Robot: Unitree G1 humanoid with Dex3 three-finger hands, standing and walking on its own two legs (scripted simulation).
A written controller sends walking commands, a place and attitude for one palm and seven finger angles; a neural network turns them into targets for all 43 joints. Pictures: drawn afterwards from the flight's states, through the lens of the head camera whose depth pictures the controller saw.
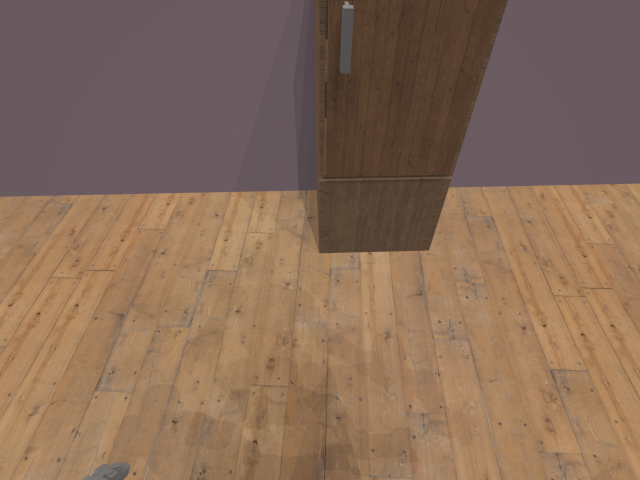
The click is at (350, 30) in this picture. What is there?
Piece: cupboard door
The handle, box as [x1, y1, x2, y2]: [340, 1, 353, 72]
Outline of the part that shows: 344,1 344,4 342,5 340,72 349,72 353,7 352,5 349,5 347,1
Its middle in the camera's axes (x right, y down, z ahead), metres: +0.06 -0.50 +0.97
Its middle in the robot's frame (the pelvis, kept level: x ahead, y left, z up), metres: +1.08 -0.01 +0.11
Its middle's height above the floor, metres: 0.88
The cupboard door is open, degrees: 0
